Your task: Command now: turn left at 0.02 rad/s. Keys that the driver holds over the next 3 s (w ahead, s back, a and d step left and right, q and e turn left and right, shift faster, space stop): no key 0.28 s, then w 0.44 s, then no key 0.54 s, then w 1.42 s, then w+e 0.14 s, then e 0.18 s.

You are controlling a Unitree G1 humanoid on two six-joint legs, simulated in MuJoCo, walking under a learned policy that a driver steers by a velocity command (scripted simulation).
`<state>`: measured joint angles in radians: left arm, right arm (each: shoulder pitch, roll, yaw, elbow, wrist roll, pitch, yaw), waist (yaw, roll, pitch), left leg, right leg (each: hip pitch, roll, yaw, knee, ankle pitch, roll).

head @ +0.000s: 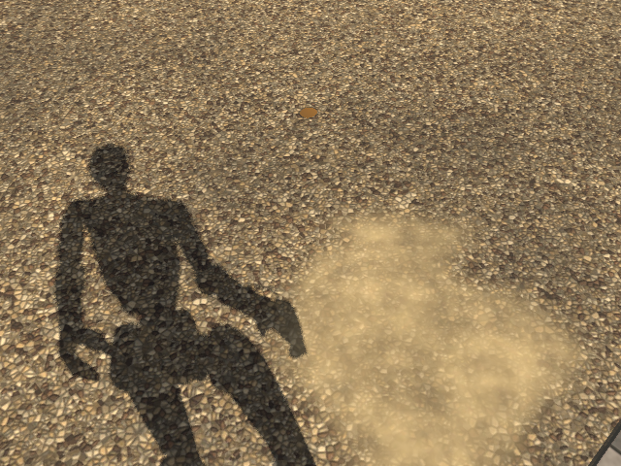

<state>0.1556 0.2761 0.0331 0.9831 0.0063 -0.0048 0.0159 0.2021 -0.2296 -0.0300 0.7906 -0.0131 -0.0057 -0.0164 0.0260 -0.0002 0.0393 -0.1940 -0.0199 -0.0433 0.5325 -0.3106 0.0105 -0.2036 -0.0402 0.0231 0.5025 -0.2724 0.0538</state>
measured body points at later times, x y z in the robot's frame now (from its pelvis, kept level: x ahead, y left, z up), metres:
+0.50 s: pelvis +0.03 -0.03 +0.00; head +0.03 -0.04 +0.45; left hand +0.08 +0.25 -0.14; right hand +0.07 -0.29 -0.15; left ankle -0.02 +0.11 -0.73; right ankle +0.02 -0.13 -0.73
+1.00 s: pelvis +0.23 -0.01 -0.01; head +0.27 -0.01 +0.43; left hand +0.18 +0.25 -0.16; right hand +0.45 -0.25 -0.11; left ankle +0.36 +0.07 -0.74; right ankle +0.04 -0.13 -0.69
